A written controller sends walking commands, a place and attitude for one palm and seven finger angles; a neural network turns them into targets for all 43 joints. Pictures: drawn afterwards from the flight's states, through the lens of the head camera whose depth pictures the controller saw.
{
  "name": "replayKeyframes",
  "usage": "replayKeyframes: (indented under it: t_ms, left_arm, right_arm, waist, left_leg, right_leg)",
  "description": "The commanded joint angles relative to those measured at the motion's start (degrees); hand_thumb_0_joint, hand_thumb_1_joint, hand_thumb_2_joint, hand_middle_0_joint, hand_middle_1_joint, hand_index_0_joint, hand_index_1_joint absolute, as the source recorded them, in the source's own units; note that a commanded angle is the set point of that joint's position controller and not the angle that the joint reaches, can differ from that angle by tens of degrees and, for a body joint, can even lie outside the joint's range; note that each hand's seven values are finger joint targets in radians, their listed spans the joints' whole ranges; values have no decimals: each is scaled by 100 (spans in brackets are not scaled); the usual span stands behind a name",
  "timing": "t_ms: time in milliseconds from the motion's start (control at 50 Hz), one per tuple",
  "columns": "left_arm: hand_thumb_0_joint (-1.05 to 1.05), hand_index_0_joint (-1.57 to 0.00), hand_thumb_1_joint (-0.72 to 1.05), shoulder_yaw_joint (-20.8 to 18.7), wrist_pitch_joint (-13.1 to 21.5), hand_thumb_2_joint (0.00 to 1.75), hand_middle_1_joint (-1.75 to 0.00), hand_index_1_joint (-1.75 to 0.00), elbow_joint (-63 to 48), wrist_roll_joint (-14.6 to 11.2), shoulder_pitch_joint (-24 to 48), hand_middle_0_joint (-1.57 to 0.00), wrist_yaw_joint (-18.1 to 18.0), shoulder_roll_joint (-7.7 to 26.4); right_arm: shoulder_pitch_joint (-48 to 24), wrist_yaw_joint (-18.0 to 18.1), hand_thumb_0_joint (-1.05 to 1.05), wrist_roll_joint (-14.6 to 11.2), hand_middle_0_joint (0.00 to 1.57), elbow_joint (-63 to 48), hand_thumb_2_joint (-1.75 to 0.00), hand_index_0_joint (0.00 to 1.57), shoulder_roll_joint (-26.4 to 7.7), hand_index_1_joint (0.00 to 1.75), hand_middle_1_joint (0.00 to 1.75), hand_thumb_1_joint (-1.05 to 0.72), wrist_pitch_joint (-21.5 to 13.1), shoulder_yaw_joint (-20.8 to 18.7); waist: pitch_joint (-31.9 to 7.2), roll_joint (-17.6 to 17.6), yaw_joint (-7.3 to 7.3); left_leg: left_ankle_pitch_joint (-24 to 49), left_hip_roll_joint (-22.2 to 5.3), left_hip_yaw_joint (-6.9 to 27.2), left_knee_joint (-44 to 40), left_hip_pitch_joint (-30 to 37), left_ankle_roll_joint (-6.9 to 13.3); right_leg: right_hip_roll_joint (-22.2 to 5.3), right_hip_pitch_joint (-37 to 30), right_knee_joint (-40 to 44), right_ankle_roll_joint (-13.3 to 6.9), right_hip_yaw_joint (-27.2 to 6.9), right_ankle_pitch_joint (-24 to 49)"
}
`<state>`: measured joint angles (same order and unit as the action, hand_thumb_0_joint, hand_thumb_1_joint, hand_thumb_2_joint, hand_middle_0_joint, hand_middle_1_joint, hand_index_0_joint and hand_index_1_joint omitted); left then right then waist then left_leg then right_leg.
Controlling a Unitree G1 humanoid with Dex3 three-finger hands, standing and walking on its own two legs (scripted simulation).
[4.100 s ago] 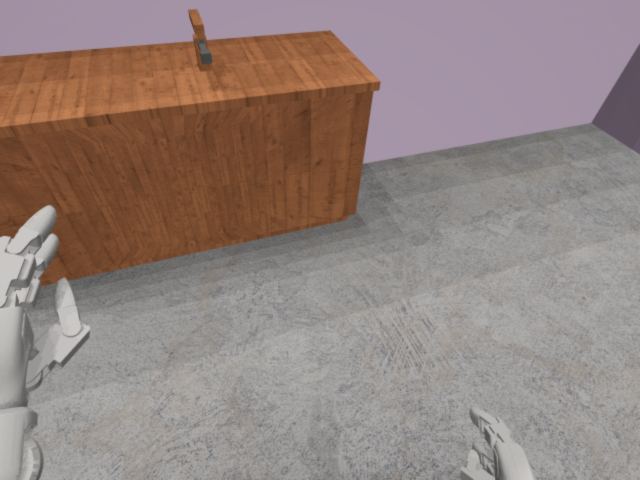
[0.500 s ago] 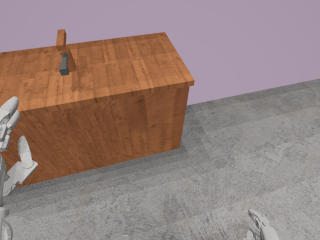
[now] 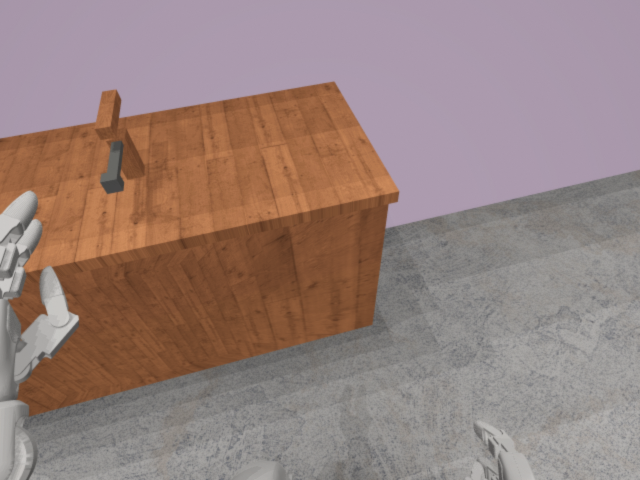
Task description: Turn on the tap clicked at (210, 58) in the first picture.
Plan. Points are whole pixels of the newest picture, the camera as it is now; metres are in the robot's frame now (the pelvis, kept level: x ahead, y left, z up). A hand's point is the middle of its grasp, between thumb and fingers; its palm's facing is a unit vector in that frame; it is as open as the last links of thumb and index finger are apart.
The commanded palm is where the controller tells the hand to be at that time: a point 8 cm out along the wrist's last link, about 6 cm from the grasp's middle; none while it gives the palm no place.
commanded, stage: take the last steps up to it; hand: left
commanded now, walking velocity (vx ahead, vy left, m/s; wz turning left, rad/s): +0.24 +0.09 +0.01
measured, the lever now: (112, 182) +0.56 +0.42 +0.02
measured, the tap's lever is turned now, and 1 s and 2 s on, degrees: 0 0 0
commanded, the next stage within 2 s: come to a stop and stand still in 0.46 s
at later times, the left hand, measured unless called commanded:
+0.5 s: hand (115, 236) +0.31 +0.24 +0.18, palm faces +0.39 -0.79 -0.47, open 7.4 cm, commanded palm +0.26 +0.28 +0.18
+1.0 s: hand (120, 211) +0.35 +0.25 +0.18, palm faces +0.37 -0.83 -0.41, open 7.4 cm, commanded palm +0.29 +0.29 +0.18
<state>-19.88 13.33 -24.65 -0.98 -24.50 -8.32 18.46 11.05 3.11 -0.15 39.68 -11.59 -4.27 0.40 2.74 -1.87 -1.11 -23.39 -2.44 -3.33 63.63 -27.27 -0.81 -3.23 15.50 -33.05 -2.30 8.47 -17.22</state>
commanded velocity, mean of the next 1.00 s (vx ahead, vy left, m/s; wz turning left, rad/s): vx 0.06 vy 0.03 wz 0.00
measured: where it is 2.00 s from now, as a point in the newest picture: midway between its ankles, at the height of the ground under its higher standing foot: outside the picture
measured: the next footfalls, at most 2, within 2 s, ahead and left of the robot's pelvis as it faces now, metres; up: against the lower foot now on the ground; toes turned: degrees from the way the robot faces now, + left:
left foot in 0.20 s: +0.15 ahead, +0.15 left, +0.00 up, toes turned +8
right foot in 0.46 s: +0.15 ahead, -0.09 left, +0.00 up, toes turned -5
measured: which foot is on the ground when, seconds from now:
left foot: up 0.00-0.18, down 0.20-0.48, up 0.50-0.76, down 0.78-1.00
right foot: down 0.00-0.20, up 0.22-0.44, down 0.46-1.00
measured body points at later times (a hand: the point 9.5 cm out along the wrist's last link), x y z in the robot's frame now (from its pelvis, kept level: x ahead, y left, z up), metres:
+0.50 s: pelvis +0.10 +0.01 -0.01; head +0.11 -0.01 +0.44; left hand +0.28 +0.28 +0.20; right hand +0.26 -0.20 -0.11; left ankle +0.11 +0.14 -0.73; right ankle +0.12 -0.08 -0.74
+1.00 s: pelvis +0.12 +0.01 +0.00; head +0.15 +0.02 +0.45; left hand +0.32 +0.29 +0.20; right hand +0.30 -0.21 -0.07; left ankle +0.17 +0.13 -0.73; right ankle +0.11 -0.08 -0.73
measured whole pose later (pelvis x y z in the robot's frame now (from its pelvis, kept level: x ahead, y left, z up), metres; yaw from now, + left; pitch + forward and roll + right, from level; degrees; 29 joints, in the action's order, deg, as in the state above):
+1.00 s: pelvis +0.12 +0.01 +0.00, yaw -2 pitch -1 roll +1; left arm -20.7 10.5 -30.0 -1.9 -26.1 -9.1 22.7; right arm 10.0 2.9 0.6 32.8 -9.2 -6.4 1.2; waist 3.2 2.1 -0.6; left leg -10.6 -2.1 -5.6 27.1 -15.9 0.2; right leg 0.0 12.9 -30.9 0.4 2.7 -20.6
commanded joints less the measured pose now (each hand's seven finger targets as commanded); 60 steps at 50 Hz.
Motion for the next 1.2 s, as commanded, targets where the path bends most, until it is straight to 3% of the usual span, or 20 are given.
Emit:
replayKeyframes:
  t_ms: [0,140,180,200,240,320,400,440,480,500,540,600,720,800,1000,1020,1040,1080,1140,1180]
  left_arm:
    - [0,-20,90,-753,482,90,-30,-30,-1407,31,242,-20,-165,1239]
    - [0,-20,90,-871,442,90,-30,-30,-1913,-32,108,-20,-301,1317]
    - [0,-20,90,-761,508,90,-30,-30,-1975,-73,351,-20,-263,1242]
    - [0,-20,90,-874,476,90,-30,-30,-1264,-58,18,-20,-233,1324]
    - [0,-20,90,-829,443,90,-30,-30,-1577,-74,286,-20,-170,1329]
    - [0,-20,90,-708,376,90,-30,-30,-1947,-91,-196,-20,-134,1137]
    - [0,-20,90,-805,226,90,-30,-30,-1540,-80,-135,-20,-198,1223]
    - [0,-20,90,-821,199,90,-30,-30,-1249,-15,129,-20,-221,1285]
    - [0,-20,90,-855,92,90,-30,-30,-1060,-107,472,-20,-190,1388]
    - [0,-20,90,-746,124,90,-30,-30,-1083,-114,592,-20,-180,1355]
    - [0,-20,90,-751,263,90,-30,-30,-985,-48,421,-20,-173,1277]
    - [0,-20,90,-700,380,90,-30,-30,-1225,9,347,-20,-187,1266]
    - [0,-20,90,-763,238,90,-30,-30,-1834,-70,-210,-20,-271,1238]
    - [0,-20,90,-738,212,90,-30,-30,-1667,-115,-294,-20,-200,1233]
    - [0,-20,90,-599,-6,90,-30,-30,-1634,-99,-72,-20,-149,1186]
    - [0,-20,90,-3821,546,90,-30,-30,-2365,657,5840,-20,38,5505]
    - [0,-20,90,-1388,198,90,-30,-30,827,36,2621,-20,273,2027]
    - [0,-20,90,-545,278,90,-30,-30,563,-208,1161,-20,385,891]
    - [0,-20,90,-455,241,90,-30,-30,-589,-251,507,-20,294,1208]
    - [0,-20,90,-578,172,90,-30,-30,-584,-268,203,-20,231,1332]
  right_arm:
    - [-533,59,0,21,20,-1149,-90,20,-451,30,30,-90,-287,-213]
    - [-207,132,0,19,20,-1401,-90,20,-582,30,30,-90,-308,-396]
    - [-202,118,0,-67,20,-1501,-90,20,-770,30,30,-90,-317,-478]
    - [-189,125,0,-6,20,-1396,-90,20,-681,30,30,-90,-336,-395]
    - [-272,94,0,-28,20,-1313,-90,20,-639,30,30,-90,-362,-386]
    - [-241,25,0,-41,20,-1283,-90,20,-648,30,30,-90,-494,-355]
    - [-299,94,0,-44,20,-1272,-90,20,-626,30,30,-90,-477,-264]
    - [-298,128,0,-36,20,-1252,-90,20,-553,30,30,-90,-392,-256]
    - [-396,63,0,-18,20,-1321,-90,20,-556,30,30,-90,-397,-292]
    - [-454,42,0,-18,20,-1229,-90,20,-552,30,30,-90,-407,-269]
    - [-393,30,0,13,20,-1028,-90,20,-415,30,30,-90,-330,-107]
    - [-539,81,0,32,20,-1149,-90,20,-400,30,30,-90,-321,-118]
    - [-382,103,0,47,20,-1464,-90,20,-471,30,30,-90,-222,-236]
    - [-302,142,0,32,20,-1552,-90,20,-618,30,30,-90,-232,-297]
    - [-401,26,0,45,20,-1385,-90,20,-674,30,30,-90,-454,-194]
    - [4,33,0,368,20,-1335,-90,20,-988,30,30,-90,-730,-454]
    - [-154,31,0,55,20,-1033,-90,20,-249,30,30,-90,-713,-208]
    - [30,-126,0,-80,20,-1478,-90,20,-592,30,30,-90,-718,-343]
    - [-327,-205,0,-70,20,-1582,-90,20,-645,30,30,-90,-709,-265]
    - [-399,-155,0,-78,20,-1596,-90,20,-620,30,30,-90,-673,-215]
  waist:
    - [-734,959,111]
    - [-1043,56,155]
    - [-1148,-1503,147]
    - [-1021,-1438,185]
    - [-642,-1087,210]
    - [-918,-1172,115]
    - [-866,-828,104]
    - [-755,101,137]
    - [-536,2092,30]
    - [-325,1772,119]
    - [-485,862,168]
    - [-827,912,127]
    - [-1122,636,85]
    - [-1001,-1065,20]
    - [-958,-644,89]
    - [64,371,-279]
    - [-680,794,-6]
    - [-1070,-233,-91]
    - [-966,653,-237]
    - [-618,1048,-216]
  left_leg:
    - [347,-279,-54,-1366,-285,8]
    - [1607,-79,-443,-3932,2003,192]
    - [2957,-1761,2013,-4264,3071,1060]
    - [2262,-2089,2595,-4646,2615,1386]
    - [2038,-1971,2239,-4600,2247,1567]
    - [2558,-1315,745,-4362,1773,1092]
    - [1278,-1182,385,-3988,1091,748]
    - [87,-674,-4,-3016,386,426]
    - [-848,197,-139,-669,-741,38]
    - [-474,75,292,31,-936,-1]
    - [-17,-103,342,88,-864,-97]
    - [187,-24,-3,-1483,55,-75]
    - [1796,129,-128,-3783,1395,-49]
    - [4925,-1405,1335,-4321,2236,593]
    - [2416,-982,510,-4096,1304,284]
    - [1818,-552,87,-3160,133,358]
    - [1368,259,213,-2962,1373,180]
    - [1607,63,166,-3542,1584,112]
    - [1461,40,281,-3679,1707,261]
    - [884,127,291,-3657,1583,235]
  right_leg:
    - [-1392,-1037,1260,-589,-1141,2736]
    - [-814,-526,-103,-148,-728,1506]
    - [120,1270,-2137,253,-278,-1577]
    - [157,1528,-2994,229,-555,-2011]
    - [-149,1923,-3054,287,-786,-1519]
    - [4,829,-1496,334,-285,-743]
    - [233,-370,61,362,43,-250]
    - [-283,-900,989,91,-888,14]
    - [-1934,-871,1978,-723,-3700,-186]
    - [-2038,-812,2010,-921,-3753,446]
    - [-1642,-1122,1461,-781,-2197,2530]
    - [-1326,-1293,991,-468,-1125,4348]
    - [-958,-1257,536,-147,-978,3645]
    - [209,159,-450,298,-606,-786]
    - [214,-960,1078,294,-742,649]
    - [-440,-190,1576,303,-1622,1484]
    - [-740,409,1594,-303,-2078,1318]
    - [-681,-507,1268,-85,-2104,2002]
    - [-378,-341,1565,356,-1638,739]
    - [-439,95,2011,223,-1734,-535]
